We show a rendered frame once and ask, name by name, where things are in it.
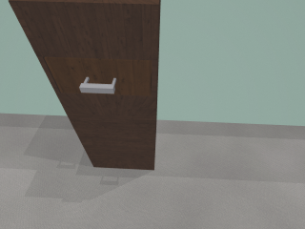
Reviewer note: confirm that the handle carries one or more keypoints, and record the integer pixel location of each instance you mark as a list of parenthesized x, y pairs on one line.
[(97, 88)]

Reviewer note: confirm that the drawer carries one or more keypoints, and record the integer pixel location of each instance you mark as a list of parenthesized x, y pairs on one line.
[(133, 77)]

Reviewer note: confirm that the cabinet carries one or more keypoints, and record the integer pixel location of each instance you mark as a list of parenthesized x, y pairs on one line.
[(116, 130)]

